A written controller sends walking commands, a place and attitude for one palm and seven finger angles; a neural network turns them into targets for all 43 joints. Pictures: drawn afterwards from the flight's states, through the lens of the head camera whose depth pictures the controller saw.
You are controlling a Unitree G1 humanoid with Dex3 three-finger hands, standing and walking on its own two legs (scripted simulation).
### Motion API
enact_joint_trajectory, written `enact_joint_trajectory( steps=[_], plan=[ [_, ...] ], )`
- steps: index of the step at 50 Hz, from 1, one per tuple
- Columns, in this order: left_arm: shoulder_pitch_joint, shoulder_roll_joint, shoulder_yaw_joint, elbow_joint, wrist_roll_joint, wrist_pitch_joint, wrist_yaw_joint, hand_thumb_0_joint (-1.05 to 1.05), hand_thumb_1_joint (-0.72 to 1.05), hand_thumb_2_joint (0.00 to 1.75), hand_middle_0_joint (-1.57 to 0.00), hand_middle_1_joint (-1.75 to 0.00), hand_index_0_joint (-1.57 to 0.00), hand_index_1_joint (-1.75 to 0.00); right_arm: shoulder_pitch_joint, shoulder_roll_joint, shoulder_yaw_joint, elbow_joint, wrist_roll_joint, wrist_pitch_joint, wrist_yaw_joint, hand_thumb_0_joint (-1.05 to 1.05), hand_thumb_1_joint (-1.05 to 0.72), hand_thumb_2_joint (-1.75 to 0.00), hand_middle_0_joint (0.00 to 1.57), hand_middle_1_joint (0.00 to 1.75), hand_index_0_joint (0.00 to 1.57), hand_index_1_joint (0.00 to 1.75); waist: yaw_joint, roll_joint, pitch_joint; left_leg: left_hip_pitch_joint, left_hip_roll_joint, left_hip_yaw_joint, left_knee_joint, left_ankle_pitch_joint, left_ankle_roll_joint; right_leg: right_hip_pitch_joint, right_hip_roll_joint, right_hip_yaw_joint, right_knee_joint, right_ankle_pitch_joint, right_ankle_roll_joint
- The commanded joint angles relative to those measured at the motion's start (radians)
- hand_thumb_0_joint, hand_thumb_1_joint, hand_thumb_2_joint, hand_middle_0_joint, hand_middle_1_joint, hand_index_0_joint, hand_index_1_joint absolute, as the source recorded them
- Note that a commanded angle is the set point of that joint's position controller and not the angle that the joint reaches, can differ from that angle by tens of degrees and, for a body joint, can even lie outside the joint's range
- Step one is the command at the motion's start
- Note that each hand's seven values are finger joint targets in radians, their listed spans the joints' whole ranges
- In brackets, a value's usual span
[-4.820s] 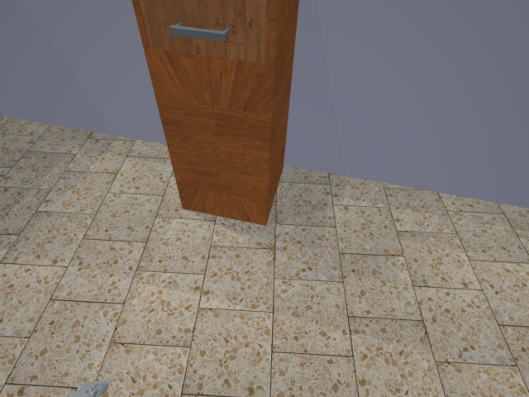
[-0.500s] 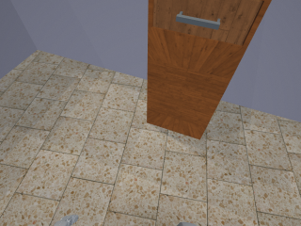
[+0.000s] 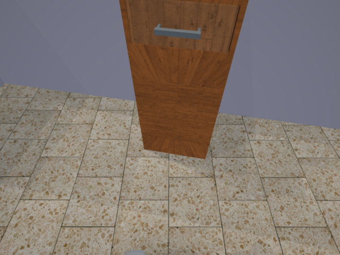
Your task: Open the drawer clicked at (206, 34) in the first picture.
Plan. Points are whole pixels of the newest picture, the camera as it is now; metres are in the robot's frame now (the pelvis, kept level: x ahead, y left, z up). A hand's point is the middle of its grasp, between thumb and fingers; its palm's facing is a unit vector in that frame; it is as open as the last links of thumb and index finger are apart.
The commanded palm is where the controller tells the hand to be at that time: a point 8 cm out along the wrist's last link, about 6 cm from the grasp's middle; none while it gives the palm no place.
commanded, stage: turn to face it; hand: left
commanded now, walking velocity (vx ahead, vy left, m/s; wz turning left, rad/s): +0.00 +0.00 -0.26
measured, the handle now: (178, 30) +0.81 +0.04 +0.12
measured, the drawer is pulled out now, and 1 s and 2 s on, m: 0.00 0.00 0.00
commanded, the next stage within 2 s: take the last steps up to it in 0.08 s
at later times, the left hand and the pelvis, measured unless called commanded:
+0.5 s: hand out of the picture +0.09 +0.22 -0.17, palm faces -0.17 -0.97 -0.15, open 7.4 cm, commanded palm none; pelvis +0.01 +0.03 +0.01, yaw -10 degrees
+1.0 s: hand (141, 242) +0.18 +0.10 -0.16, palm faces -0.08 -0.97 -0.23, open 7.1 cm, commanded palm none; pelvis +0.12 -0.09 +0.00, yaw -7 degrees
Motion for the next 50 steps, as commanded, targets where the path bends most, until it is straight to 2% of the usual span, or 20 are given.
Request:
enact_joint_trajectory(
  steps=[1,3,4,5,6,7,9,11,15,24,30,32,34,35,36,37,38,40,43,50],
  plan=[
    [-0.012,0.213,0.06,-0.069,-0.002,-0.012,0.022,0.0,0.9,0.9,-0.2,-0.3,-0.2,-0.3,0.05,-0.072,-0.018,-0.058,0.004,-0.04,-0.018,0.0,-0.9,-0.9,0.2,0.3,0.2,0.3,-0.021,-0.147,-0.101,0.096,-0.022,0.002,-0.215,0.041,0.023,0.065,-0.269,0.293,-0.088,0.442,-0.129],
    [-0.035,0.185,0.054,-0.067,-0.013,-0.006,0.021,0.0,0.9,0.9,-0.2,-0.3,-0.2,-0.3,0.123,-0.084,-0.017,-0.029,0.005,-0.053,-0.024,0.0,-0.9,-0.9,0.2,0.3,0.2,0.3,-0.059,-0.103,-0.109,0.298,-0.002,-0.002,-0.437,0.204,0.042,-0.057,-0.2,0.255,-0.02,0.313,-0.06],
    [-0.01,0.138,0.045,-0.074,-0.019,-0.001,0.017,0.0,0.9,0.9,-0.2,-0.3,-0.2,-0.3,0.143,-0.144,-0.025,-0.028,-0.001,-0.062,-0.025,0.0,-0.9,-0.9,0.2,0.3,0.2,0.3,-0.06,0.098,-0.128,0.391,0.152,-0.163,-0.532,0.247,0.088,-0.174,-0.099,0.162,0.104,0.092,-0.006],
    [0.013,0.102,0.038,-0.084,-0.021,0.001,0.01,0.0,0.9,0.9,-0.2,-0.3,-0.2,-0.3,0.123,-0.214,-0.035,-0.047,-0.01,-0.059,-0.024,0.0,-0.9,-0.9,0.2,0.3,0.2,0.3,-0.043,0.317,-0.087,0.367,0.355,-0.358,-0.595,0.372,0.185,-0.291,-0.006,0.014,0.3,-0.288,0.054],
    [0.0,0.131,0.046,-0.076,-0.01,0.007,0.012,0.0,0.9,0.9,-0.2,-0.3,-0.2,-0.3,0.099,-0.212,-0.032,-0.062,-0.017,-0.049,-0.023,0.0,-0.9,-0.9,0.2,0.3,0.2,0.3,-0.044,0.241,-0.048,0.219,0.395,-0.346,-0.602,0.314,0.245,-0.24,-0.039,0.025,0.458,-0.338,0.062],
    [0.003,0.148,0.055,-0.048,0.002,0.021,0.014,0.0,0.9,0.9,-0.2,-0.3,-0.2,-0.3,0.054,-0.152,-0.018,-0.06,-0.018,-0.056,-0.031,0.0,-0.9,-0.9,0.2,0.3,0.2,0.3,-0.025,0.236,-0.004,0.152,0.325,-0.286,-0.637,0.293,0.207,-0.233,-0.058,0.055,0.531,-0.275,0.077],
    [0.034,0.142,0.059,-0.023,0.003,0.022,-0.001,0.0,0.9,0.9,-0.2,-0.3,-0.2,-0.3,0.0,-0.117,-0.002,-0.074,-0.016,-0.059,-0.036,0.0,-0.9,-0.9,0.2,0.3,0.2,0.3,0.007,0.149,0.01,0.152,0.246,-0.176,-0.611,0.303,0.193,-0.252,-0.068,0.02,0.625,-0.189,0.081],
    [0.061,0.116,0.051,-0.001,0.004,0.017,-0.009,0.0,0.9,0.9,-0.2,-0.3,-0.2,-0.3,0.055,-0.117,-0.005,-0.056,-0.019,-0.071,-0.033,0.0,-0.9,-0.9,0.2,0.3,0.2,0.3,-0.006,0.109,-0.049,0.258,0.215,-0.129,-0.62,0.256,0.182,-0.281,-0.068,-0.001,0.653,-0.129,0.095],
    [0.01,0.104,0.042,0.002,0.008,0.007,-0.02,0.0,0.9,0.9,-0.2,-0.3,-0.2,-0.3,0.196,-0.115,-0.015,0.001,-0.018,-0.093,-0.033,0.0,-0.9,-0.9,0.2,0.3,0.2,0.3,-0.056,0.115,-0.053,0.378,0.248,-0.149,-0.643,0.206,0.175,-0.365,-0.1,-0.012,0.626,-0.08,0.105],
    [-0.119,0.073,0.024,-0.003,0.008,-0.001,-0.04,0.0,0.9,0.9,-0.2,-0.3,-0.2,-0.3,0.341,-0.111,-0.027,0.096,-0.027,-0.111,-0.028,0.0,-0.9,-0.9,0.2,0.3,0.2,0.3,-0.095,0.122,0.029,0.394,0.3,-0.138,-0.702,0.127,0.22,-0.382,-0.169,-0.066,0.419,-0.072,0.095],
    [-0.174,0.037,0.008,-0.002,0.0,-0.02,-0.041,0.0,0.9,0.9,-0.2,-0.3,-0.2,-0.3,0.352,-0.116,-0.028,0.138,-0.035,-0.105,-0.013,0.0,-0.9,-0.9,0.2,0.3,0.2,0.3,-0.094,0.173,0.042,0.29,0.278,-0.063,-0.687,0.111,0.21,-0.222,-0.158,-0.138,0.199,-0.09,0.074],
    [-0.145,0.037,0.012,0.012,-0.002,-0.029,-0.037,0.0,0.9,0.9,-0.2,-0.3,-0.2,-0.3,0.333,-0.116,-0.029,0.144,-0.034,-0.102,-0.008,0.0,-0.9,-0.9,0.2,0.3,0.2,0.3,-0.07,0.166,0.033,0.223,0.275,-0.049,-0.652,0.102,0.201,-0.106,-0.142,-0.156,0.121,-0.085,0.068],
    [-0.039,0.055,0.019,0.059,-0.002,-0.043,-0.029,0.0,0.9,0.9,-0.2,-0.3,-0.2,-0.3,0.321,-0.096,-0.025,0.157,-0.03,-0.097,-0.004,0.0,-0.9,-0.9,0.2,0.3,0.2,0.3,-0.017,0.101,-0.014,0.155,0.215,-0.001,-0.524,0.087,0.152,0.105,-0.101,-0.192,-0.034,0.007,0.059],
    [0.066,0.088,0.027,0.098,-0.001,-0.055,-0.022,0.0,0.9,0.9,-0.2,-0.3,-0.2,-0.3,0.313,-0.075,-0.021,0.158,-0.023,-0.099,0.002,0.0,-0.9,-0.9,0.2,0.3,0.2,0.3,0.033,0.028,-0.065,0.078,0.162,0.063,-0.381,0.074,0.117,0.266,-0.133,-0.151,-0.087,0.021,0.041],
    [0.18,0.182,0.045,0.137,0.004,-0.071,-0.008,0.0,0.9,0.9,-0.2,-0.3,-0.2,-0.3,0.322,-0.011,-0.004,0.144,-0.012,-0.102,0.01,0.0,-0.9,-0.9,0.2,0.3,0.2,0.3,0.074,-0.19,-0.126,-0.14,0.08,0.165,-0.12,-0.05,0.077,0.475,-0.346,0.083,-0.165,-0.149,-0.027],
    [0.265,0.26,0.056,0.155,-0.009,-0.071,0.003,0.0,0.9,0.9,-0.2,-0.3,-0.2,-0.3,0.241,-0.008,0.004,0.093,-0.013,-0.097,0.01,0.0,-0.9,-0.9,0.2,0.3,0.2,0.3,0.102,-0.316,-0.114,-0.28,0.016,0.116,0.114,-0.227,0.069,0.45,-0.502,0.353,-0.282,-0.165,-0.095],
    [0.242,0.242,0.05,0.151,-0.014,-0.068,0.009,0.0,0.9,0.9,-0.2,-0.3,-0.2,-0.3,0.205,-0.029,-0.009,0.082,-0.017,-0.093,0.011,0.0,-0.9,-0.9,0.2,0.3,0.2,0.3,0.092,-0.198,-0.058,-0.3,0.044,0.033,0.229,-0.17,0.081,0.358,-0.51,0.326,-0.311,-0.189,-0.121],
    [0.117,0.146,0.032,0.129,-0.012,-0.078,0.014,0.0,0.9,0.9,-0.2,-0.3,-0.2,-0.3,0.21,-0.011,-0.019,0.107,-0.017,-0.084,0.015,0.0,-0.9,-0.9,0.2,0.3,0.2,0.3,0.033,-0.205,0.051,-0.279,0.094,0.017,0.294,-0.02,0.082,0.177,-0.449,0.236,-0.354,-0.27,-0.09],
    [0.077,0.041,-0.002,0.127,-0.009,-0.096,0.018,0.0,0.9,0.9,-0.2,-0.3,-0.2,-0.3,0.258,0.03,-0.018,0.137,-0.024,-0.072,0.019,0.0,-0.9,-0.9,0.2,0.3,0.2,0.3,-0.041,-0.118,0.094,-0.203,0.1,0.031,0.246,0.119,0.057,0.08,-0.35,-0.006,-0.339,0.056,-0.061],
    [0.15,0.055,-0.006,0.136,-0.003,-0.12,0.023,0.0,0.9,0.9,-0.2,-0.3,-0.2,-0.3,0.1,0.027,-0.02,0.061,-0.02,-0.072,0.038,0.0,-0.9,-0.9,0.2,0.3,0.2,0.3,-0.03,-0.129,0.087,-0.235,0.087,0.059,0.051,0.214,0.05,0.163,-0.341,-0.076,-0.306,0.36,-0.101]
  ],
)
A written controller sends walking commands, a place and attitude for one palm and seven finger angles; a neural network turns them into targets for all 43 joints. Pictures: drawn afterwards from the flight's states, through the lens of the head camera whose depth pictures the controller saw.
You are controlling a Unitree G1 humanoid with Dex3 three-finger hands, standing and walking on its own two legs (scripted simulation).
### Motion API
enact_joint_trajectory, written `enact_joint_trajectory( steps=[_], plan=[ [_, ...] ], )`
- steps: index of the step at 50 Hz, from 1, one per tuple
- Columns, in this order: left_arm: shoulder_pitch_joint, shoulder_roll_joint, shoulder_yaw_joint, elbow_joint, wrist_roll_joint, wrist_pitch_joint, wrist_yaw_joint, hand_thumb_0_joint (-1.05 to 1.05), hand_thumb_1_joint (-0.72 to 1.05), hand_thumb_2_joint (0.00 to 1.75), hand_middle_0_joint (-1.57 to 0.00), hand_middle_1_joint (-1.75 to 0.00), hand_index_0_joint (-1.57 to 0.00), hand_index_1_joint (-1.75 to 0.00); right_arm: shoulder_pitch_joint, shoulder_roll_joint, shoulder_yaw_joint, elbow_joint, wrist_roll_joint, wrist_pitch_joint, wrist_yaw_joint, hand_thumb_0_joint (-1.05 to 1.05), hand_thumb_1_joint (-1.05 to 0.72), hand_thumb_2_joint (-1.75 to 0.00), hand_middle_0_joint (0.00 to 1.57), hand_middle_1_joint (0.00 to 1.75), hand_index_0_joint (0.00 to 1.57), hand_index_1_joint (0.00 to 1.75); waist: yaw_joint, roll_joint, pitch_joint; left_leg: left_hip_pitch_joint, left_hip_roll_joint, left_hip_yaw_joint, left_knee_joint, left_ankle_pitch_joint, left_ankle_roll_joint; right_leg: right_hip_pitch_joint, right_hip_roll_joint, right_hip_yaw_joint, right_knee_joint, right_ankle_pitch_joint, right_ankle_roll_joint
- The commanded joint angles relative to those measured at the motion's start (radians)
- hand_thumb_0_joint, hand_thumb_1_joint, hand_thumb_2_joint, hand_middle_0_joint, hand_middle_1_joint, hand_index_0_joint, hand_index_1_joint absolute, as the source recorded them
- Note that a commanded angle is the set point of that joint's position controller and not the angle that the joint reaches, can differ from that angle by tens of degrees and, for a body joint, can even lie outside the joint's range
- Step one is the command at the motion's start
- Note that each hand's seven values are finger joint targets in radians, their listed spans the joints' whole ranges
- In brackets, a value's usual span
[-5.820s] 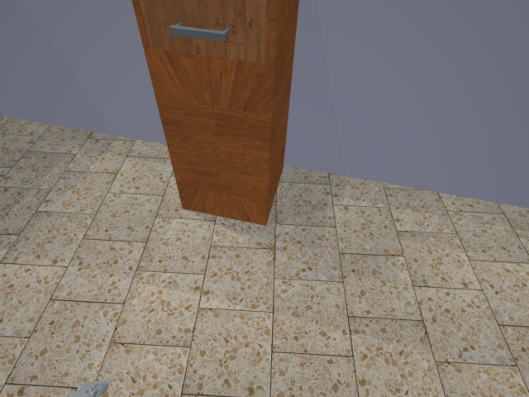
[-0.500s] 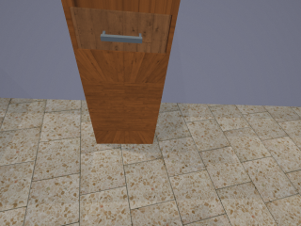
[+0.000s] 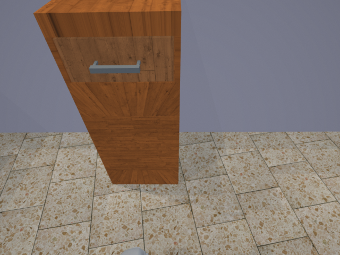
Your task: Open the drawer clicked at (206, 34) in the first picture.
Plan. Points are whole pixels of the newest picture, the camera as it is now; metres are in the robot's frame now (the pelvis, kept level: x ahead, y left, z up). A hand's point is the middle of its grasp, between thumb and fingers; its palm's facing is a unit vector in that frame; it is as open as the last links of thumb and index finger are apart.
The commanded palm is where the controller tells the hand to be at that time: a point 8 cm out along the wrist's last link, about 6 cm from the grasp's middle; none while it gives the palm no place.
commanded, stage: take the last steps up to it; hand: left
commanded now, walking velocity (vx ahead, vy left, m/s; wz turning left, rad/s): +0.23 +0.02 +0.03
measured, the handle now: (116, 66) +0.67 +0.21 +0.12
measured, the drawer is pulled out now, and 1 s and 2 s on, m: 0.00 0.00 0.00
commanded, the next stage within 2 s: come to a stop and stand still in 0.16 s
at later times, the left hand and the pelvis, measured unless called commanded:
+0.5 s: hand out of the picture +0.16 +0.19 -0.19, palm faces +0.05 -0.98 -0.18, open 7.4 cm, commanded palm none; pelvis +0.14 +0.02 +0.00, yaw +0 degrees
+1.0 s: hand (125, 252) +0.17 +0.13 -0.14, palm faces +0.08 -0.95 -0.30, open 7.4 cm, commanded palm none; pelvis +0.11 -0.06 +0.00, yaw +1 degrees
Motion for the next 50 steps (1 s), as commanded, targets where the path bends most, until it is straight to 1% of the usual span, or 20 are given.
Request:
enact_joint_trajectory(
  steps=[1,6,8,9,10,11,12,15,17,21,26,30,32,33,34,35,36,37,40,50],
  plan=[
    [0.113,0.089,0.002,-0.001,0.003,-0.011,0.004,0.0,0.9,0.9,-0.2,-0.3,-0.2,-0.3,-0.048,-0.01,0.003,-0.068,0.0,-0.016,0.012,0.0,-0.9,-0.9,0.2,0.3,0.2,0.3,0.023,-0.176,0.138,-0.083,0.009,-0.004,-0.125,0.042,-0.001,-0.021,-0.279,0.151,-0.143,0.435,-0.102],
    [0.168,0.125,0.006,0.032,0.008,-0.002,0.011,0.0,0.9,0.9,-0.2,-0.3,-0.2,-0.3,-0.139,-0.016,0.016,-0.101,0.003,-0.031,0.013,0.0,-0.9,-0.9,0.2,0.3,0.2,0.3,0.037,-0.146,0.132,0.056,-0.048,0.035,-0.305,-0.013,0.043,0.025,-0.294,0.151,-0.039,0.65,-0.095],
    [0.155,0.139,0.008,0.034,0.003,0.002,0.011,0.0,0.9,0.9,-0.2,-0.3,-0.2,-0.3,-0.009,-0.038,0.011,-0.06,-0.002,-0.039,-0.001,0.0,-0.9,-0.9,0.2,0.3,0.2,0.3,-0.026,-0.126,0.054,0.269,-0.109,0.07,-0.409,0.046,0.062,0.001,-0.254,0.1,0.153,0.782,-0.064],
    [0.153,0.129,0.006,0.033,-0.001,0.005,0.009,0.0,0.9,0.9,-0.2,-0.3,-0.2,-0.3,0.125,-0.09,0.002,-0.024,-0.007,-0.045,-0.009,0.0,-0.9,-0.9,0.2,0.3,0.2,0.3,-0.079,-0.05,-0.025,0.483,-0.086,0.027,-0.467,0.154,0.08,-0.101,-0.213,0.078,0.341,0.656,-0.035],
    [0.195,0.084,0.001,0.015,-0.014,0.009,0.003,0.0,0.9,0.9,-0.2,-0.3,-0.2,-0.3,0.23,-0.191,-0.018,-0.008,-0.019,-0.053,-0.021,0.0,-0.9,-0.9,0.2,0.3,0.2,0.3,-0.101,0.157,-0.144,0.708,0.151,-0.255,-0.509,0.33,0.165,-0.314,-0.083,0.008,0.608,0.234,0.021],
    [0.2,0.059,-0.011,-0.01,-0.019,0.006,-0.002,0.0,0.9,0.9,-0.2,-0.3,-0.2,-0.3,0.276,-0.245,-0.024,0.004,0.0,-0.046,-0.03,0.0,-0.9,-0.9,0.2,0.3,0.2,0.3,-0.091,0.267,-0.206,0.783,0.323,-0.48,-0.605,0.491,0.269,-0.459,-0.009,0.068,0.863,-0.311,0.03],
    [0.159,0.088,0.002,-0.014,-0.011,0.013,0.003,0.0,0.9,0.9,-0.2,-0.3,-0.2,-0.3,0.211,-0.231,-0.019,-0.01,0.011,-0.037,-0.032,0.0,-0.9,-0.9,0.2,0.3,0.2,0.3,-0.071,0.129,-0.135,0.659,0.324,-0.432,-0.64,0.372,0.292,-0.47,-0.054,0.138,0.939,-0.32,0.008],
    [0.122,0.021,-0.006,0.02,-0.006,0.042,0.0,0.0,0.9,0.9,-0.2,-0.3,-0.2,-0.3,-0.009,-0.082,0.031,-0.057,0.012,-0.053,-0.045,0.0,-0.9,-0.9,0.2,0.3,0.2,0.3,0.019,-0.009,0.057,0.323,0.201,-0.194,-0.704,0.512,0.186,-0.395,-0.137,0.189,0.822,-0.109,0.052],
    [0.196,-0.012,-0.015,0.042,-0.01,0.072,0.011,0.0,0.9,0.9,-0.2,-0.3,-0.2,-0.3,-0.051,-0.066,0.045,-0.052,0.017,-0.055,-0.055,0.0,-0.9,-0.9,0.2,0.3,0.2,0.3,0.061,0.003,0.022,0.291,0.162,-0.094,-0.692,0.709,0.158,-0.29,-0.123,0.181,0.687,-0.071,0.078],
    [0.185,0.031,0.007,0.008,0.0,0.123,0.024,0.0,0.9,0.9,-0.2,-0.3,-0.2,-0.3,-0.044,-0.1,0.016,-0.054,0.022,-0.024,-0.067,0.0,-0.9,-0.9,0.2,0.3,0.2,0.3,0.056,0.0,-0.03,0.337,0.196,-0.093,-0.66,0.737,0.196,-0.311,-0.096,0.162,0.646,-0.059,0.088],
    [0.069,0.058,0.03,-0.071,-0.001,0.136,0.023,0.0,0.9,0.9,-0.2,-0.3,-0.2,-0.3,-0.064,-0.126,-0.009,-0.064,0.004,0.006,-0.063,0.0,-0.9,-0.9,0.2,0.3,0.2,0.3,0.04,0.133,0.008,0.339,0.189,-0.085,-0.613,0.674,0.202,-0.366,-0.066,0.172,0.641,-0.113,0.077],
    [0.017,0.062,0.029,-0.113,-0.005,0.117,0.021,0.0,0.9,0.9,-0.2,-0.3,-0.2,-0.3,-0.068,-0.145,-0.026,-0.071,-0.004,0.02,-0.053,0.0,-0.9,-0.9,0.2,0.3,0.2,0.3,0.031,0.177,0.001,0.355,0.189,-0.117,-0.562,0.583,0.179,-0.293,-0.064,0.142,0.423,-0.111,0.063],
    [0.056,0.078,0.032,-0.105,-0.003,0.099,0.018,0.0,0.9,0.9,-0.2,-0.3,-0.2,-0.3,-0.059,-0.15,-0.031,-0.071,0.002,0.027,-0.044,0.0,-0.9,-0.9,0.2,0.3,0.2,0.3,0.057,0.119,-0.035,0.331,0.135,-0.086,-0.477,0.409,0.119,-0.171,-0.064,0.122,0.187,0.088,0.067],
    [0.068,0.131,0.035,-0.105,0.007,0.081,0.02,0.0,0.9,0.9,-0.2,-0.3,-0.2,-0.3,-0.018,-0.108,-0.028,-0.07,0.009,0.03,-0.036,0.0,-0.9,-0.9,0.2,0.3,0.2,0.3,0.056,-0.047,-0.065,0.309,0.042,-0.023,-0.339,0.174,0.048,-0.108,-0.147,0.203,0.03,0.314,0.062],
    [0.033,0.238,0.05,-0.121,0.019,0.069,0.029,0.0,0.9,0.9,-0.2,-0.3,-0.2,-0.3,0.02,-0.027,-0.014,-0.096,0.017,0.034,-0.028,0.0,-0.9,-0.9,0.2,0.3,0.2,0.3,0.032,-0.35,-0.05,0.117,-0.102,0.022,-0.173,-0.296,-0.012,-0.064,-0.378,0.478,0.013,0.661,-0.026],
    [0.052,0.249,0.045,-0.129,0.006,0.075,0.027,0.0,0.9,0.9,-0.2,-0.3,-0.2,-0.3,-0.015,-0.062,-0.021,-0.104,0.016,0.052,-0.036,0.0,-0.9,-0.9,0.2,0.3,0.2,0.3,0.067,-0.307,-0.064,0.15,-0.116,-0.09,-0.038,-0.419,-0.006,-0.147,-0.466,0.482,0.01,0.787,-0.119],
    [0.019,0.231,0.042,-0.136,0.006,0.078,0.028,0.0,0.9,0.9,-0.2,-0.3,-0.2,-0.3,-0.025,-0.056,-0.021,-0.098,0.011,0.068,-0.035,0.0,-0.9,-0.9,0.2,0.3,0.2,0.3,0.049,-0.199,-0.043,0.135,-0.117,-0.144,0.076,-0.362,-0.007,-0.18,-0.439,0.411,0.004,0.701,-0.135],
    [-0.022,0.23,0.054,-0.141,0.006,0.076,0.032,0.0,0.9,0.9,-0.2,-0.3,-0.2,-0.3,-0.026,-0.057,-0.021,-0.089,0.007,0.074,-0.034,0.0,-0.9,-0.9,0.2,0.3,0.2,0.3,0.037,-0.271,-0.034,0.074,-0.124,-0.158,0.164,-0.322,-0.012,-0.168,-0.401,0.423,0.011,0.661,-0.114],
    [-0.074,0.189,0.045,-0.163,-0.002,0.074,0.036,0.0,0.9,0.9,-0.2,-0.3,-0.2,-0.3,-0.002,-0.102,-0.032,-0.066,0.001,0.08,-0.019,0.0,-0.9,-0.9,0.2,0.3,0.2,0.3,0.025,-0.205,0.009,0.018,-0.113,-0.173,0.266,-0.135,-0.031,-0.156,-0.335,0.331,0.007,0.522,-0.066],
    [0.0,0.21,0.052,-0.144,0.006,0.077,0.027,0.0,0.9,0.9,-0.2,-0.3,-0.2,-0.3,-0.006,-0.118,-0.024,-0.074,-0.004,0.081,0.003,0.0,-0.9,-0.9,0.2,0.3,0.2,0.3,0.068,-0.224,0.022,0.038,-0.092,-0.141,0.065,-0.068,-0.045,-0.122,-0.331,0.406,-0.162,-0.168,-0.041]
  ],
)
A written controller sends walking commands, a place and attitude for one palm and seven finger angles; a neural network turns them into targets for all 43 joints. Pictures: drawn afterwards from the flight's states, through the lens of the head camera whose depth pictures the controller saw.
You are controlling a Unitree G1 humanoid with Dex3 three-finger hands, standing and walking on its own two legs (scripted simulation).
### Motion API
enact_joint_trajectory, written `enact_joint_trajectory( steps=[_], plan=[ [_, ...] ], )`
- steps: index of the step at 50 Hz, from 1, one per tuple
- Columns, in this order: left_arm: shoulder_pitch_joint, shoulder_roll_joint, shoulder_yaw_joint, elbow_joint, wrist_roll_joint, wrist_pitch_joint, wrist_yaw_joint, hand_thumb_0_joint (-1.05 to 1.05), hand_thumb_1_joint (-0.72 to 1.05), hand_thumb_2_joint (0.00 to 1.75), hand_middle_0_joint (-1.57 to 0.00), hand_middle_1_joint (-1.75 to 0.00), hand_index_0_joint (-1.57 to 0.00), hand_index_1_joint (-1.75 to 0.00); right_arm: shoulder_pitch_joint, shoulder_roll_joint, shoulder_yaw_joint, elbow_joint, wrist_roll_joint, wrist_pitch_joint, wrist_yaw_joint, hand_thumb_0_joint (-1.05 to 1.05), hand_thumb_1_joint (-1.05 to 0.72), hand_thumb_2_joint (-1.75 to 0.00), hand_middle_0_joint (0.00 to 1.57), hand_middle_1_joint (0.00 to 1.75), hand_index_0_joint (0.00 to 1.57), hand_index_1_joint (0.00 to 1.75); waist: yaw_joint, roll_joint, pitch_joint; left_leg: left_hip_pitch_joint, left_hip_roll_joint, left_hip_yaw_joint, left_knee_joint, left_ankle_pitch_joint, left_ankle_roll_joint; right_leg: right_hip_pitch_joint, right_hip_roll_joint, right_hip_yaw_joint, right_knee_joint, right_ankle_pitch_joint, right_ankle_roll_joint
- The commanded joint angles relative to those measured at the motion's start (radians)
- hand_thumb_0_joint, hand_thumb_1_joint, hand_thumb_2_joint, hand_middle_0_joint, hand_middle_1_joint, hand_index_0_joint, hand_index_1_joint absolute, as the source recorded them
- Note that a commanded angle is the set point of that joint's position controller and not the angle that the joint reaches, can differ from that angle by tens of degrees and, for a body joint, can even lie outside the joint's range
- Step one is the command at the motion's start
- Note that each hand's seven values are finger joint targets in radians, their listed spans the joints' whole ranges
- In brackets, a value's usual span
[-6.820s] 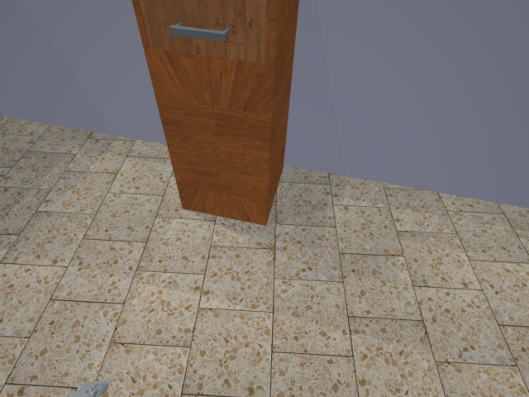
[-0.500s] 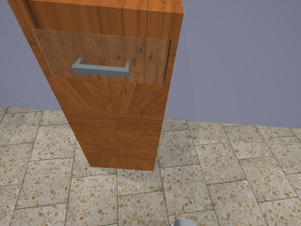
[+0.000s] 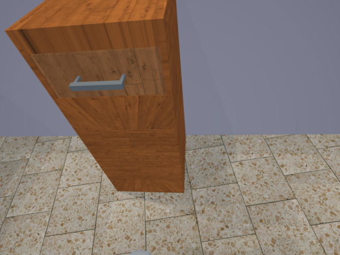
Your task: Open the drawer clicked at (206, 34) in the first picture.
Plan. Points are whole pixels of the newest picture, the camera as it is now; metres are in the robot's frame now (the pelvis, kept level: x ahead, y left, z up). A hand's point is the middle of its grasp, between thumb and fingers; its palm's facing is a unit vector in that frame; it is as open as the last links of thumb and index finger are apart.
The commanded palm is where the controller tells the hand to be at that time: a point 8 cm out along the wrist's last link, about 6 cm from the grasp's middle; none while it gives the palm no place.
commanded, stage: come to a stop and stand still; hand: left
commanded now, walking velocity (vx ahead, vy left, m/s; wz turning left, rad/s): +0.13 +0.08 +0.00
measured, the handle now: (98, 81) +0.57 +0.26 +0.11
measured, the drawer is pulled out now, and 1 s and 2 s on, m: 0.00 0.00 0.00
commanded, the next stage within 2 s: look again from close up in 1.70 s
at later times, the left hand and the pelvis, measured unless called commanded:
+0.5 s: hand out of the picture -0.04 +0.24 -0.19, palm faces +0.05 -0.99 -0.14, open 7.4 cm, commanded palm none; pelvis -0.02 +0.06 +0.00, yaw +0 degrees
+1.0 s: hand out of the picture +0.06 +0.19 -0.18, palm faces +0.07 -0.97 -0.22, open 7.1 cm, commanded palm none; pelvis +0.01 +0.01 -0.01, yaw +1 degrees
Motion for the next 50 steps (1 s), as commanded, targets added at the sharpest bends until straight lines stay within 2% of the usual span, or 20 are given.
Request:
enact_joint_trajectory(
  steps=[1,8,11,12,14,15,16,17,19,22,25,28,31,33,34,36,37,39,45,50],
  plan=[
    [0.073,0.228,0.06,-0.038,0.008,-0.006,0.011,0.0,0.9,0.9,-0.2,-0.3,-0.2,-0.3,0.022,-0.043,-0.007,-0.054,-0.004,-0.028,0.0,0.0,-0.9,-0.9,0.2,0.3,0.2,0.3,0.028,-0.212,-0.026,-0.073,0.027,0.012,-0.089,-0.019,0.005,0.083,-0.238,0.31,-0.29,-0.309,-0.029],
    [0.061,0.254,0.066,-0.009,0.022,0.001,0.0,0.0,0.9,0.9,-0.2,-0.3,-0.2,-0.3,0.102,-0.001,0.015,-0.036,0.008,-0.058,-0.005,0.0,-0.9,-0.9,0.2,0.3,0.2,0.3,0.011,-0.26,-0.043,0.149,-0.006,0.117,-0.424,-0.156,0.047,0.009,-0.208,0.272,-0.363,-0.376,-0.045],
    [0.037,0.224,0.058,0.021,0.01,0.011,0.001,0.0,0.9,0.9,-0.2,-0.3,-0.2,-0.3,0.259,0.031,0.03,0.026,0.011,-0.082,-0.019,0.0,-0.9,-0.9,0.2,0.3,0.2,0.3,-0.049,-0.222,-0.071,0.371,-0.034,0.154,-0.716,-0.038,0.076,-0.069,-0.133,0.203,-0.312,-0.374,0.011],
    [0.042,0.19,0.046,0.031,0.0,0.015,-0.002,0.0,0.9,0.9,-0.2,-0.3,-0.2,-0.3,0.294,0.021,0.034,0.041,0.009,-0.092,-0.03,0.0,-0.9,-0.9,0.2,0.3,0.2,0.3,-0.063,-0.131,-0.056,0.431,-0.007,0.119,-0.813,-0.014,0.078,-0.129,-0.09,0.161,-0.219,-0.387,0.034],
    [0.096,0.072,0.017,0.033,-0.013,0.021,-0.009,0.0,0.9,0.9,-0.2,-0.3,-0.2,-0.3,0.206,-0.093,0.02,-0.001,0.0,-0.102,-0.046,0.0,-0.9,-0.9,0.2,0.3,0.2,0.3,-0.03,0.276,0.07,0.228,0.323,-0.303,-1.062,-0.424,0.136,-0.269,0.058,0.013,0.185,-0.278,0.071],
    [0.073,0.073,0.018,0.029,-0.004,0.024,-0.01,0.0,0.9,0.9,-0.2,-0.3,-0.2,-0.3,0.149,-0.113,0.025,-0.031,-0.005,-0.098,-0.054,0.0,-0.9,-0.9,0.2,0.3,0.2,0.3,-0.027,0.194,0.16,0.06,0.375,-0.36,-1.111,-0.484,0.18,-0.252,0.04,0.091,0.278,-0.254,0.056],
    [0.09,0.083,0.026,0.041,0.004,0.018,-0.021,0.0,0.9,0.9,-0.2,-0.3,-0.2,-0.3,0.084,-0.107,0.036,-0.042,-0.012,-0.103,-0.058,0.0,-0.9,-0.9,0.2,0.3,0.2,0.3,0.004,0.136,0.132,0.002,0.347,-0.343,-1.103,-0.474,0.195,-0.193,0.041,0.109,0.365,-0.199,0.059],
    [0.098,0.094,0.032,0.073,0.016,0.026,-0.024,0.0,0.9,0.9,-0.2,-0.3,-0.2,-0.3,0.058,-0.064,0.043,-0.024,-0.006,-0.112,-0.058,0.0,-0.9,-0.9,0.2,0.3,0.2,0.3,0.017,0.136,0.14,0.025,0.27,-0.24,-1.088,-0.374,0.141,-0.2,0.052,0.118,0.41,-0.152,0.063],
    [0.137,0.097,0.034,0.098,0.009,0.02,-0.033,0.0,0.9,0.9,-0.2,-0.3,-0.2,-0.3,0.084,-0.029,0.057,-0.009,0.004,-0.124,-0.066,0.0,-0.9,-0.9,0.2,0.3,0.2,0.3,0.021,0.12,0.14,0.099,0.211,-0.136,-1.042,-0.216,0.114,-0.241,0.06,0.116,0.481,-0.084,0.075],
    [0.123,0.099,0.03,0.101,0.011,0.014,-0.031,0.0,0.9,0.9,-0.2,-0.3,-0.2,-0.3,0.198,-0.012,0.057,0.033,0.005,-0.137,-0.078,0.0,-0.9,-0.9,0.2,0.3,0.2,0.3,-0.016,0.095,0.09,0.3,0.215,-0.101,-0.965,0.106,0.119,-0.326,0.057,0.12,0.508,-0.069,0.093],
    [0.084,0.087,0.023,0.087,0.003,0.014,-0.024,0.0,0.9,0.9,-0.2,-0.3,-0.2,-0.3,0.264,0.009,0.062,0.066,0.004,-0.144,-0.091,0.0,-0.9,-0.9,0.2,0.3,0.2,0.3,-0.033,0.096,0.062,0.384,0.251,-0.087,-0.881,0.495,0.164,-0.317,0.039,0.113,0.477,-0.122,0.101],
    [0.041,0.056,0.008,0.079,-0.007,0.009,-0.022,0.0,0.9,0.9,-0.2,-0.3,-0.2,-0.3,0.271,0.021,0.061,0.087,0.0,-0.141,-0.091,0.0,-0.9,-0.9,0.2,0.3,0.2,0.3,-0.048,0.134,0.031,0.404,0.24,-0.053,-0.817,0.667,0.214,-0.222,0.03,0.066,0.332,-0.18,0.091],
    [0.011,0.038,0.003,0.078,-0.014,0.001,-0.018,0.0,0.9,0.9,-0.2,-0.3,-0.2,-0.3,0.264,0.021,0.051,0.102,-0.002,-0.133,-0.086,0.0,-0.9,-0.9,0.2,0.3,0.2,0.3,-0.057,0.149,0.02,0.378,0.235,-0.061,-0.776,0.67,0.22,-0.11,0.041,0.034,0.164,-0.208,0.076],
    [0.053,0.042,0.005,0.101,-0.016,-0.006,-0.015,0.0,0.9,0.9,-0.2,-0.3,-0.2,-0.3,0.247,0.024,0.048,0.109,0.004,-0.129,-0.084,0.0,-0.9,-0.9,0.2,0.3,0.2,0.3,-0.031,0.129,0.009,0.323,0.211,-0.048,-0.735,0.594,0.187,0.011,0.044,0.024,0.013,-0.075,0.069],
    [0.094,0.053,0.005,0.118,-0.016,-0.012,-0.011,0.0,0.9,0.9,-0.2,-0.3,-0.2,-0.3,0.243,0.036,0.048,0.107,0.009,-0.13,-0.082,0.0,-0.9,-0.9,0.2,0.3,0.2,0.3,-0.013,0.072,-0.016,0.272,0.184,-0.037,-0.692,0.522,0.153,0.119,0.031,0.039,-0.094,0.066,0.066],
    [0.163,0.112,0.007,0.155,-0.014,-0.03,0.004,0.0,0.9,0.9,-0.2,-0.3,-0.2,-0.3,0.24,0.104,0.064,0.096,0.024,-0.135,-0.072,0.0,-0.9,-0.9,0.2,0.3,0.2,0.3,-0.008,-0.102,-0.088,0.101,0.092,0.061,-0.651,0.131,0.073,0.332,-0.153,0.202,-0.06,0.441,0.002],
    [0.154,0.136,0.004,0.161,-0.016,-0.031,0.005,0.0,0.9,0.9,-0.2,-0.3,-0.2,-0.3,0.237,0.112,0.064,0.098,0.024,-0.132,-0.067,0.0,-0.9,-0.9,0.2,0.3,0.2,0.3,-0.013,-0.131,-0.067,0.091,0.062,0.075,-0.669,-0.02,0.064,0.309,-0.204,0.206,-0.054,0.5,-0.032],
    [0.143,0.114,0.002,0.158,-0.017,-0.035,0.013,0.0,0.9,0.9,-0.2,-0.3,-0.2,-0.3,0.235,0.103,0.057,0.108,0.017,-0.116,-0.069,0.0,-0.9,-0.9,0.2,0.3,0.2,0.3,-0.017,-0.255,-0.092,0.156,0.071,0.086,-0.632,-0.036,0.056,0.279,-0.168,0.189,-0.062,0.572,-0.049],
    [0.097,0.075,-0.01,0.142,-0.021,-0.031,0.019,0.0,0.9,0.9,-0.2,-0.3,-0.2,-0.3,0.22,0.085,0.062,0.14,0.012,-0.119,-0.072,0.0,-0.9,-0.9,0.2,0.3,0.2,0.3,-0.02,-0.043,-0.04,0.278,0.12,0.065,-0.719,0.379,0.06,0.196,-0.064,0.09,-0.021,0.513,0.006],
    [0.089,0.093,-0.008,0.14,-0.018,-0.026,0.02,0.0,0.9,0.9,-0.2,-0.3,-0.2,-0.3,0.169,0.069,0.06,0.128,0.013,-0.11,-0.074,0.0,-0.9,-0.9,0.2,0.3,0.2,0.3,-0.018,-0.002,-0.017,0.302,0.122,0.076,-0.721,0.333,0.058,0.177,-0.061,0.094,-0.059,0.449,0.013]
  ],
)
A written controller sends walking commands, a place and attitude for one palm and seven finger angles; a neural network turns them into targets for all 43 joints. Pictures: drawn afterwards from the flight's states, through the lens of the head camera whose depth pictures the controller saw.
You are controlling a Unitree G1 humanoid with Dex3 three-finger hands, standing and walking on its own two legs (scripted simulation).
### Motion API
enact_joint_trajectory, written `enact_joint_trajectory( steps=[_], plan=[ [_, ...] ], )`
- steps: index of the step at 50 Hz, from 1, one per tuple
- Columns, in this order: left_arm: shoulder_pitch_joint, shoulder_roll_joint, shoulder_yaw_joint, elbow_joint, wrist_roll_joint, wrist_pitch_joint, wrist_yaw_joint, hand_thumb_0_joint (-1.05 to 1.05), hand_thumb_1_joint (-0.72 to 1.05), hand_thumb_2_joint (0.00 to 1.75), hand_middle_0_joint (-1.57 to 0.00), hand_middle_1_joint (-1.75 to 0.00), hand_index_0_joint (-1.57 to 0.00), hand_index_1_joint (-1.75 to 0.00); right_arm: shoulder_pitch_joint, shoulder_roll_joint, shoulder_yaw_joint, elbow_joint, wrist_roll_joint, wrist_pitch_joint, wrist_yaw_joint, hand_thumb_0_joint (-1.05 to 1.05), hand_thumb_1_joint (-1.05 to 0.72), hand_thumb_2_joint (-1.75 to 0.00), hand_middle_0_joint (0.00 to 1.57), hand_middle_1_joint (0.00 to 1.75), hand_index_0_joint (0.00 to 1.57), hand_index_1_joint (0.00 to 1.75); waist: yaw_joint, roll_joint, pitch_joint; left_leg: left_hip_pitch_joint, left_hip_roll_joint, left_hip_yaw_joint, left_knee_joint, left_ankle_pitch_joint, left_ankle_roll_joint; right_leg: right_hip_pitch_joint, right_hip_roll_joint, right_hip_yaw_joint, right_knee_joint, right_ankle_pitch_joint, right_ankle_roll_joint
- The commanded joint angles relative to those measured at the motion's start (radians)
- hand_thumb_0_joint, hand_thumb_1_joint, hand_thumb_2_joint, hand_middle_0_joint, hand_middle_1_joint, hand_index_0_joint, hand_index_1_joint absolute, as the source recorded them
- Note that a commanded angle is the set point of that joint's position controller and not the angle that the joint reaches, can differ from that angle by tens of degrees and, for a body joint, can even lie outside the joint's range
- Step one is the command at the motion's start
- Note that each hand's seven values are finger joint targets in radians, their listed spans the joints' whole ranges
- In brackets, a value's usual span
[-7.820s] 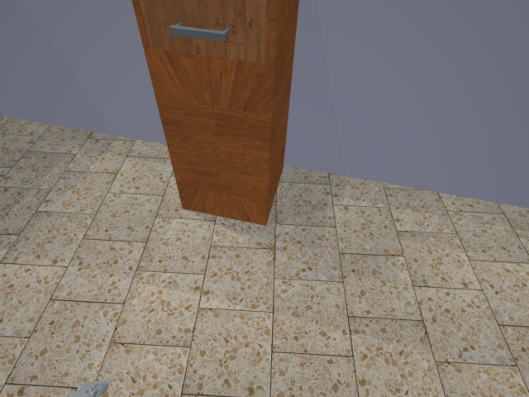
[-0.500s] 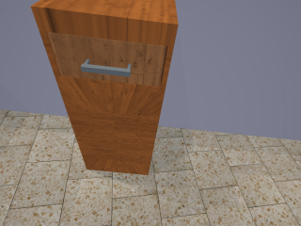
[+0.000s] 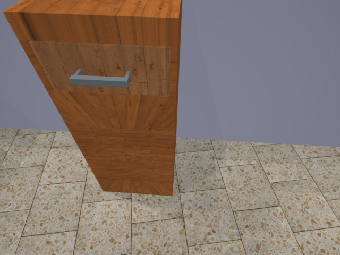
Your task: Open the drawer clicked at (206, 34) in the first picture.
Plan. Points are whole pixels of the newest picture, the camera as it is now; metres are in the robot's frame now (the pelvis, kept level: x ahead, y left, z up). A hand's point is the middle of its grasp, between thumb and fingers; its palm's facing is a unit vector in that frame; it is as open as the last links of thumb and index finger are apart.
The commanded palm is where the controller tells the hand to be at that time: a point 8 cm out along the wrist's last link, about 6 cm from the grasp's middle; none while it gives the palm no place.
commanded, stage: come to a stop and stand still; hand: left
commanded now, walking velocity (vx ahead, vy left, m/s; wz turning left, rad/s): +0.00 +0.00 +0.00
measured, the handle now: (101, 76) +0.56 +0.23 +0.12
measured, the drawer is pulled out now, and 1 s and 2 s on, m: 0.00 0.00 0.00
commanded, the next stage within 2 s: look again from close up in 0.70 s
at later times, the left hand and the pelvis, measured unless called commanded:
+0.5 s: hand out of the picture -0.05 +0.16 -0.17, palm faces +0.03 -0.99 -0.16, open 7.4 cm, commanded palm none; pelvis -0.03 +0.00 +0.01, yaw -1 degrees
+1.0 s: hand out of the picture -0.04 +0.21 -0.18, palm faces -0.01 -0.98 -0.20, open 7.4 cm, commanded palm none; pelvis -0.04 +0.04 +0.00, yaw -1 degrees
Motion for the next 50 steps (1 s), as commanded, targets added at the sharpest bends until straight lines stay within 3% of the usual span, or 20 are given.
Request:
enact_joint_trajectory(
  steps=[1,6,13,17,25,30,39,40,41,42,43,44,45,46,50],
  plan=[
    [0.104,0.081,0.008,-0.005,0.004,0.003,0.0,0.0,0.9,0.9,-0.2,-0.3,-0.2,-0.3,0.108,-0.063,-0.013,0.004,-0.005,0.001,-0.007,0.0,-0.9,-0.9,0.2,0.3,0.2,0.3,0.003,0.019,0.013,-0.049,0.065,-0.01,-0.028,0.37,0.035,0.082,-0.155,0.122,-0.069,0.558,0.011],
    [0.103,0.089,0.004,-0.005,0.005,0.005,-0.005,0.0,0.9,0.9,-0.2,-0.3,-0.2,-0.3,0.075,-0.083,-0.01,-0.011,-0.005,0.008,-0.004,0.0,-0.9,-0.9,0.2,0.3,0.2,0.3,0.002,-0.022,0.051,-0.049,0.058,-0.012,-0.052,0.264,0.039,0.053,-0.15,0.137,-0.121,0.449,0.017],
    [0.122,0.096,0.001,0.002,0.003,0.003,-0.011,0.0,0.9,0.9,-0.2,-0.3,-0.2,-0.3,0.059,-0.102,-0.004,-0.021,-0.004,0.004,-0.001,0.0,-0.9,-0.9,0.2,0.3,0.2,0.3,0.007,-0.01,0.044,-0.037,0.055,-0.014,-0.073,0.222,0.044,0.045,-0.144,0.146,-0.155,0.337,0.016],
    [0.135,0.089,-0.001,0.006,0.004,0.001,-0.01,0.0,0.9,0.9,-0.2,-0.3,-0.2,-0.3,0.073,-0.099,-0.003,-0.018,-0.004,0.001,0.001,0.0,-0.9,-0.9,0.2,0.3,0.2,0.3,0.006,-0.017,0.034,-0.04,0.053,-0.017,-0.081,0.215,0.046,0.052,-0.141,0.145,-0.162,0.303,0.015],
    [0.158,0.067,-0.001,0.011,0.004,0.006,-0.009,0.0,0.9,0.9,-0.2,-0.3,-0.2,-0.3,0.113,-0.074,0.0,-0.003,-0.005,0.0,0.003,0.0,-0.9,-0.9,0.2,0.3,0.2,0.3,0.012,-0.017,0.101,-0.091,0.043,-0.021,-0.099,0.142,0.053,0.011,-0.133,0.149,-0.193,0.119,0.017],
    [0.168,0.058,-0.001,0.009,0.003,0.008,-0.008,0.0,0.9,0.9,-0.2,-0.3,-0.2,-0.3,0.137,-0.064,0.001,0.001,-0.006,-0.001,0.004,0.0,-0.9,-0.9,0.2,0.3,0.2,0.3,0.016,-0.01,0.109,-0.111,0.039,-0.023,-0.102,0.122,0.057,0.002,-0.131,0.149,-0.191,0.085,0.017],
    [0.173,0.053,-0.003,0.008,0.004,0.004,-0.007,0.0,0.9,0.9,-0.2,-0.3,-0.2,-0.3,0.158,-0.062,-0.002,0.002,-0.002,-0.013,0.003,0.0,-0.9,-0.9,0.2,0.3,0.2,0.3,0.017,0.002,0.074,-0.111,0.053,-0.036,-0.105,0.179,0.061,0.032,-0.131,0.125,-0.144,0.189,0.016],
    [0.241,0.095,-0.009,0.03,0.017,-0.026,0.029,0.0,0.9,0.9,-0.2,-0.3,-0.2,-0.3,-0.002,-0.104,0.0,-0.076,0.002,-0.035,0.021,0.0,-0.9,-0.9,0.2,0.3,0.2,0.3,0.066,0.004,0.102,-0.23,0.043,0.034,0.134,0.17,0.029,0.028,-0.203,0.189,-0.063,0.704,0.042],
    [0.231,0.144,0.006,-0.007,0.014,-0.034,0.02,0.0,0.9,0.9,-0.2,-0.3,-0.2,-0.3,0.092,-0.05,-0.004,-0.11,0.002,-0.016,0.019,0.0,-0.9,-0.9,0.2,0.3,0.2,0.3,-0.001,-0.011,-0.019,-0.194,0.005,-0.015,0.136,-0.04,0.044,0.058,-0.263,0.252,-0.095,0.546,-0.006],
    [0.181,0.12,-0.001,-0.019,0.015,-0.035,0.01,0.0,0.9,0.9,-0.2,-0.3,-0.2,-0.3,0.121,-0.045,-0.004,-0.098,-0.003,-0.019,0.019,0.0,-0.9,-0.9,0.2,0.3,0.2,0.3,-0.018,0.039,-0.002,-0.158,0.002,-0.015,0.083,-0.011,0.052,0.002,-0.24,0.214,-0.091,0.403,-0.032],
    [0.163,0.104,-0.006,-0.019,0.015,-0.033,0.005,0.0,0.9,0.9,-0.2,-0.3,-0.2,-0.3,0.165,-0.04,0.001,-0.084,-0.002,-0.024,0.023,0.0,-0.9,-0.9,0.2,0.3,0.2,0.3,-0.027,0.045,-0.027,-0.132,0.013,-0.028,0.042,0.072,0.055,-0.031,-0.192,0.175,-0.077,0.212,-0.032],
    [0.15,0.089,-0.006,-0.027,0.01,-0.026,0.001,0.0,0.9,0.9,-0.2,-0.3,-0.2,-0.3,0.186,-0.051,0.003,-0.085,-0.009,-0.025,0.025,0.0,-0.9,-0.9,0.2,0.3,0.2,0.3,-0.024,0.08,-0.025,-0.142,0.031,-0.041,0.031,0.11,0.069,-0.04,-0.152,0.137,-0.05,0.107,-0.02],
    [0.147,0.075,-0.007,-0.032,0.011,-0.019,-0.003,0.0,0.9,0.9,-0.2,-0.3,-0.2,-0.3,0.178,-0.062,0.004,-0.091,-0.01,-0.027,0.025,0.0,-0.9,-0.9,0.2,0.3,0.2,0.3,-0.013,0.059,-0.004,-0.182,0.044,-0.055,0.013,0.116,0.077,-0.035,-0.131,0.125,-0.041,0.07,-0.009],
    [0.15,0.063,-0.011,-0.031,0.011,-0.015,-0.006,0.0,0.9,0.9,-0.2,-0.3,-0.2,-0.3,0.165,-0.07,0.007,-0.096,-0.009,-0.03,0.024,0.0,-0.9,-0.9,0.2,0.3,0.2,0.3,-0.007,0.07,0.013,-0.201,0.051,-0.069,-0.013,0.141,0.084,-0.025,-0.12,0.12,-0.02,0.094,-0.004],
    [0.155,0.047,-0.019,-0.022,0.01,-0.005,-0.014,0.0,0.9,0.9,-0.2,-0.3,-0.2,-0.3,0.147,-0.092,0.011,-0.109,-0.008,-0.035,0.017,0.0,-0.9,-0.9,0.2,0.3,0.2,0.3,0.008,0.009,0.094,-0.234,0.056,-0.084,-0.058,0.173,0.096,-0.027,-0.11,0.104,0.0,0.126,0.008]
  ],
)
